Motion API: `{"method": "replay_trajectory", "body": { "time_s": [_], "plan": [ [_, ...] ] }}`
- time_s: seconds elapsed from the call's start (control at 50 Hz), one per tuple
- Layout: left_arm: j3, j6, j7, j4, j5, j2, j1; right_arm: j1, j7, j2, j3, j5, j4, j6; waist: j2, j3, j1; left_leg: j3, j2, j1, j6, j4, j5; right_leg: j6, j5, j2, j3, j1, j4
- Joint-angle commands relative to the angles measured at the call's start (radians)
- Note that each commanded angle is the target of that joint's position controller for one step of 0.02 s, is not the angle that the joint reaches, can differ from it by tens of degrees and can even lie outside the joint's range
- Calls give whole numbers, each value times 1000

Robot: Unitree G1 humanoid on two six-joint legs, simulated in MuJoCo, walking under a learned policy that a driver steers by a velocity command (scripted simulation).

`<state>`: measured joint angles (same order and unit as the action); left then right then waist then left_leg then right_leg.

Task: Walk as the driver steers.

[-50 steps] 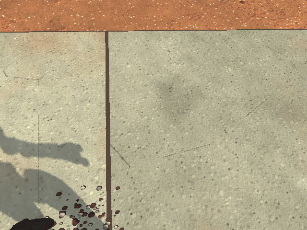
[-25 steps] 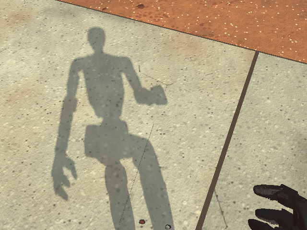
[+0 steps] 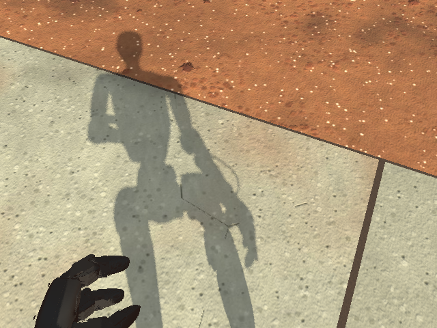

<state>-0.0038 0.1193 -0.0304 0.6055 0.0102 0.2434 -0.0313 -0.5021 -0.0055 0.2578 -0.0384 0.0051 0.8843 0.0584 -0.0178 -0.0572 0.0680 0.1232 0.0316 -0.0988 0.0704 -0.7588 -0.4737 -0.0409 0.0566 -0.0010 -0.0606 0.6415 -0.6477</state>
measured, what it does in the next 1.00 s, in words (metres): walks ahead: left foot, then right foot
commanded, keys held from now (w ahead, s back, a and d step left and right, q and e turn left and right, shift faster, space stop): w+q+shift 0.06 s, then shift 0.94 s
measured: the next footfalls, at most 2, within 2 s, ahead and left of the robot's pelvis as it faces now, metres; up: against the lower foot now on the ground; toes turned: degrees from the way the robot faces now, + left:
left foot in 0.36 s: +0.51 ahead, +0.15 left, +0.00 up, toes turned +6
right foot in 0.76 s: +0.51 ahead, -0.08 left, +0.00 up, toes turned +10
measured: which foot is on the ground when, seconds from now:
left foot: up 0.00-0.34, down 0.36-1.00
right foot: down 0.00-0.36, up 0.38-0.74, down 0.76-1.00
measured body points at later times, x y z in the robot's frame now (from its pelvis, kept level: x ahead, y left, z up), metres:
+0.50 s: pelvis +0.36 +0.06 +0.03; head +0.40 +0.09 +0.47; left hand +0.42 +0.35 -0.10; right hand +0.57 -0.17 -0.06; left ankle +0.46 +0.15 -0.69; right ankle +0.28 -0.12 -0.61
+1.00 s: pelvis +0.46 +0.05 +0.04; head +0.47 +0.05 +0.49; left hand +0.50 +0.32 -0.09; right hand +0.61 -0.19 -0.09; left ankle +0.47 +0.15 -0.69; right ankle +0.47 -0.09 -0.69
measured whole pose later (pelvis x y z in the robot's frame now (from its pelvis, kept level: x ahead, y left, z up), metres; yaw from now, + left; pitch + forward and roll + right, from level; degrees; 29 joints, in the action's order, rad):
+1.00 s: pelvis +0.46 +0.05 +0.04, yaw +10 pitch -1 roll +0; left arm 0.01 0.02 0.02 0.96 -0.01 0.24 0.18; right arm -0.13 -0.02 0.24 -0.03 0.01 0.94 0.00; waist 0.00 -0.02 -0.01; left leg 0.04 0.06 0.26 0.04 -0.49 -0.22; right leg 0.03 0.29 0.03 0.02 0.20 -0.51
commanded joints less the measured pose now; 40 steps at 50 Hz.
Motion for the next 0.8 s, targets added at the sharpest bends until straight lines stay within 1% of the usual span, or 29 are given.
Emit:
{"method": "replay_trajectory", "body": {
  "time_s": [0.02, 0.04, 0.06, 0.08, 0.1, 0.14, 0.18, 0.2, 0.22, 0.24, 0.28, 0.32, 0.34, 0.36, 0.38, 0.4, 0.42, 0.44, 0.46, 0.48, 0.52, 0.54, 0.6, 0.68, 0.72, 0.74, 0.76, 0.78, 0.8],
  "plan": [
    [94, -7, 12, 67, -13, 194, 516, 22, 7, 124, -13, -84, -121, 35, 297, 514, -261, 58, -25, 813, 0, -738, 93, -172, 756, 396, 840, -1185, 338],
    [86, -11, 19, 78, -12, 160, 445, 145, -2, 153, -19, -84, -161, 36, 186, 324, -250, 23, -72, 870, -1, -728, 131, -133, 601, 372, 665, -1025, 335],
    [84, -11, 19, 102, -27, 148, 410, 235, -4, 134, -15, -55, -188, 37, 55, 195, -227, -1, -109, 849, 8, -680, 143, -118, 415, 341, 532, -836, 368],
    [77, -2, 19, 113, -49, 126, 358, 242, -1, 110, -20, -43, -199, 27, 59, 115, -164, 9, -145, 774, 6, -640, 165, -136, 197, 320, 426, -659, 380],
    [66, 3, 14, 122, -56, 87, 310, 218, 0, 83, -20, -48, -192, 9, 60, 69, -114, 11, -157, 698, -2, -628, 135, -150, 15, 298, 341, -537, 396],
    [58, 11, 5, 138, -26, 61, 228, 167, -8, 38, -18, -57, -181, -27, 73, 4, -40, 10, -161, 647, -20, -510, 50, -157, -265, 290, 190, -413, 432],
    [71, 20, 8, 144, -12, 123, 160, 221, -10, 16, -4, -31, -209, -33, 77, -69, -13, -28, -148, 645, -45, -291, 140, -152, -443, 274, 75, -315, 475],
    [79, 21, 14, 144, -7, 154, 144, 234, 2, 11, 2, -13, -214, -23, 72, -52, -9, -62, -135, 574, -45, -138, 278, -137, -437, 224, 0, -292, 479],
    [84, 20, 22, 148, -3, 171, 155, 248, 19, 19, 1, -4, -205, -10, 71, -15, -23, -97, -105, 493, -47, -10, 449, -122, -397, 178, -54, -298, 471],
    [88, 19, 28, 160, 6, 186, 193, 277, 36, 30, -1, -3, -204, 0, 67, 15, -44, -114, -75, 436, -51, 61, 570, -116, -362, 173, -65, -329, 468],
    [97, 8, 38, 183, 21, 230, 237, 343, 56, 67, -10, -3, -228, 4, 76, 31, -53, -96, -59, 430, -35, 158, 632, -103, -358, 214, -48, -447, 459],
    [104, -15, 47, 196, 24, 250, 246, 295, 56, 125, -34, 11, -209, 6, 69, 66, -10, -107, -22, 373, -12, 215, 619, -67, -431, 219, -56, -546, 338],
    [101, -32, 50, 197, 22, 244, 241, 190, 53, 154, -53, 18, -168, 8, 54, 117, 44, -126, 10, 257, 1, 237, 631, -41, -459, 191, -72, -553, 197],
    [93, -45, 51, 197, 14, 227, 254, 120, 43, 188, -69, 19, -147, 6, 34, 149, 81, -112, 6, 148, 12, 255, 687, -2, -394, 148, -82, -511, 25],
    [72, -56, 52, 175, -30, 162, 311, 104, 22, 281, -82, 19, -149, 2, -215, 208, 38, 92, -158, 10, 35, 223, 1199, 52, 168, 55, -99, -373, -312],
    [34, -60, 34, 206, -9, 68, 545, 205, 24, 287, -58, 50, -198, 7, -337, 400, -107, 477, -402, -164, 266, 213, 1376, 94, 659, -43, 54, -172, -654],
    [46, -67, 27, 243, 11, 159, 540, 249, 42, 210, -46, 23, -224, 6, -158, 486, -67, 489, -386, -104, 285, 287, 1183, 88, 620, -3, 177, -193, -695],
    [58, -76, 29, 220, 22, 193, 423, 298, 52, 182, -38, 0, -222, 8, -79, 349, -58, 372, -337, -3, 257, 302, 1012, 83, 587, 26, 155, -128, -679],
    [61, -83, 47, 212, 10, 188, 345, 333, 54, 155, -30, -13, -209, 9, 4, 261, -65, 304, -295, 104, 210, 328, 911, 86, 521, 61, 139, -107, -618],
    [63, -94, 61, 208, 0, 184, 309, 356, 52, 130, -21, -5, -199, 10, 6, 216, -75, 260, -274, 214, 191, 352, 884, 89, 466, 83, 148, -143, -560],
    [66, -116, 67, 215, -5, 173, 324, 377, 43, 122, -19, 21, -176, 13, -58, 210, -115, 204, -242, 327, 172, 393, 877, 99, 408, 96, 154, -257, -473],
    [62, -121, 70, 220, -7, 156, 324, 384, 39, 121, -19, 26, -166, 15, -62, 217, -120, 172, -236, 344, 176, 402, 898, 104, 402, 94, 147, -283, -425],
    [50, -129, 77, 221, -12, 121, 267, 396, 20, 125, -21, 24, -135, 11, -49, 230, -108, 110, -220, 357, 176, 415, 857, 111, 356, 94, 132, -328, -237],
    [51, -140, 76, 233, -6, 127, 208, 403, 5, 121, -17, 20, -102, -16, -67, 190, -84, 107, -199, 399, 154, 463, 487, 104, 256, 74, 109, -396, -68],
    [48, -137, 71, 246, -14, 112, 209, 417, 3, 105, -11, 10, -88, -28, -63, 148, -99, 104, -171, 433, 123, 459, 284, 85, 178, 56, 88, -454, 80],
    [45, -133, 67, 252, -25, 107, 214, 405, 2, 90, -5, 5, -77, -31, -53, 129, -107, 97, -146, 456, 89, 453, 192, 69, 111, 53, 82, -499, 177],
    [46, -129, 66, 249, -39, 131, 210, 368, 1, 72, 1, 8, -60, -31, -25, 115, -96, 86, -116, 480, 43, 433, 132, 46, 44, 102, 132, -533, 217],
    [54, -127, 66, 241, -39, 188, 194, 325, 2, 78, -4, 17, -49, -28, 64, 93, -54, 41, -59, 495, 10, 388, 85, 13, -10, 158, 168, -520, 209],
    [62, -122, 59, 259, -32, 196, 179, 318, -3, 71, -7, 10, -44, -32, 157, 73, -35, -33, -10, 415, -16, 379, 128, -14, 189, 143, 168, -385, 230]
  ]
}}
